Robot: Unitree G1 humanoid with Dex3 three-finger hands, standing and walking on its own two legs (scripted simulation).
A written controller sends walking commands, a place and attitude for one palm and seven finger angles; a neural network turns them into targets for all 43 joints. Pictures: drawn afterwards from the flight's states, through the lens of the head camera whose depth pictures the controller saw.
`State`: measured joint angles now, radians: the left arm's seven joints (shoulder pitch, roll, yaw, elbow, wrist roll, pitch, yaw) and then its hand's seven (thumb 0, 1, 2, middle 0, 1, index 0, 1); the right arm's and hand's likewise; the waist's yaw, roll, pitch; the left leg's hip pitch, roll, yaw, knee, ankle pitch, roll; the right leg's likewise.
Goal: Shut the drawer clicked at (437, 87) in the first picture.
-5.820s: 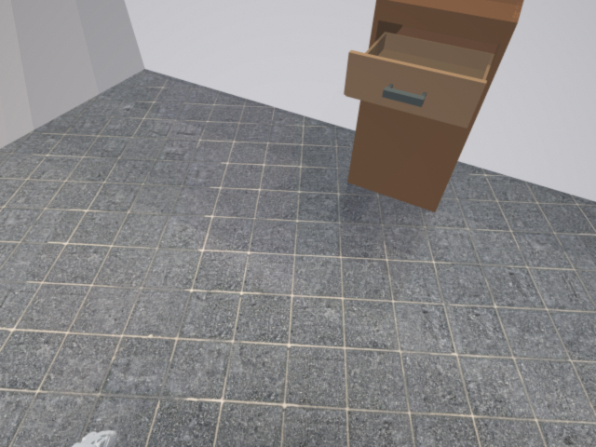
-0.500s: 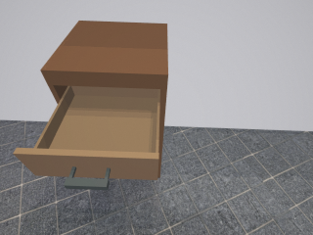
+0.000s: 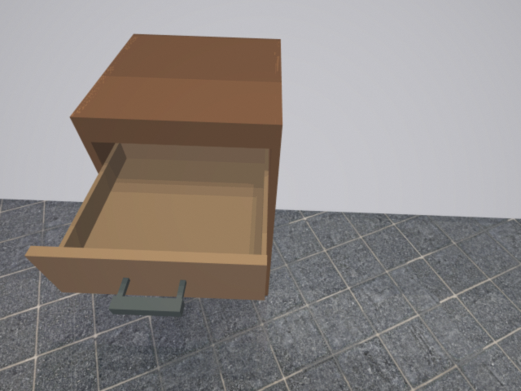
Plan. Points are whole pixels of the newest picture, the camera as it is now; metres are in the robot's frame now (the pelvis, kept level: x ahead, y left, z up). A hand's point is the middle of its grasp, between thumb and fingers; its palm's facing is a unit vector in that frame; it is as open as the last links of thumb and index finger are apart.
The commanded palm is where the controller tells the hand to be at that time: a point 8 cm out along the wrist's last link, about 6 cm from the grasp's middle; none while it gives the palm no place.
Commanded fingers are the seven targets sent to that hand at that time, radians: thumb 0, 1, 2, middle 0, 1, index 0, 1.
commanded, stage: look again from close up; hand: left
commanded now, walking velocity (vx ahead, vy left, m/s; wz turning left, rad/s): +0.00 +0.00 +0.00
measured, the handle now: (150, 295) +0.28 +0.22 -0.06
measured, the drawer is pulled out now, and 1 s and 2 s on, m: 0.30 0.29 0.29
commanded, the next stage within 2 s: raise the hand and make a fist in 0.02 s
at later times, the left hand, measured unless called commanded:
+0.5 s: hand out of the picture +0.11 +0.15 -0.04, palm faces +0.02 -1.00 +0.00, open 6.2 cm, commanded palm +0.08 +0.22 -0.04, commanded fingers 0.00 0.90 0.90 -0.60 -0.73 -0.60 -0.73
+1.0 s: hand out of the picture +0.12 +0.18 -0.01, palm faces +0.03 -1.00 -0.03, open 3.7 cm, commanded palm +0.08 +0.23 -0.01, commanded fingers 0.00 0.90 0.90 -1.10 -1.27 -1.10 -1.27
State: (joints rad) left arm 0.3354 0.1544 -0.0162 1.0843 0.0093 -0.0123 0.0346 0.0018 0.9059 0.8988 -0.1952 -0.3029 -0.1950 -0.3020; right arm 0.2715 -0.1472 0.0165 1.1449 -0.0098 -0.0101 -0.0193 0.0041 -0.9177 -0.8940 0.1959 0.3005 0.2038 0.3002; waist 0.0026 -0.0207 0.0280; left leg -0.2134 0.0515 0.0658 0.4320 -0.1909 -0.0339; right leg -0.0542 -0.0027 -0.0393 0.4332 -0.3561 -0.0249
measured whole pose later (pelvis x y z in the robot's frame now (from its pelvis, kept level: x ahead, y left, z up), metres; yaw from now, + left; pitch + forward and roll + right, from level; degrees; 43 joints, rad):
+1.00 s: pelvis -0.06 +0.02 -0.07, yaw +1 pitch +9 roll -2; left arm 0.58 0.18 0.06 -0.16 -0.22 -0.34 -0.14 0.02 0.90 0.90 -0.90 -1.07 -0.90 -1.07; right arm 0.31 -0.22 -0.01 0.58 0.02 -0.20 -0.06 0.01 -0.90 -0.89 0.20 0.30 0.21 0.30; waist -0.04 0.05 -0.12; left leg -0.84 0.07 0.01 1.03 -0.35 -0.01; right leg -0.65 -0.01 -0.08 1.05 -0.56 -0.02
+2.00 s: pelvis -0.04 +0.01 -0.06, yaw +2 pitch +6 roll -1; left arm 0.73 0.20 0.04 -0.35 -0.22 -0.30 -0.16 0.02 0.90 0.90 -1.40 -1.60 -1.39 -1.60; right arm 0.27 -0.22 -0.02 0.52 0.04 -0.19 -0.05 0.01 -0.90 -0.89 0.20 0.30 0.20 0.30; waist -0.01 0.05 -0.13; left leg -0.71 0.06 0.00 0.96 -0.36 -0.02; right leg -0.52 -0.01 -0.09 0.96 -0.56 -0.02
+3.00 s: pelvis -0.06 +0.02 -0.10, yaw +1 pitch +15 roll -2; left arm 0.40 0.19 0.04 -0.05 -0.19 -0.41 -0.13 0.02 0.90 0.90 -1.40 -1.60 -1.40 -1.60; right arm 0.21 -0.22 0.01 0.52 0.01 -0.13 -0.03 0.01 -0.90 -0.89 0.20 0.30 0.21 0.30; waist -0.03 0.04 -0.16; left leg -1.03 0.07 -0.01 1.19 -0.43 -0.01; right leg -0.83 0.00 -0.09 1.20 -0.63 -0.02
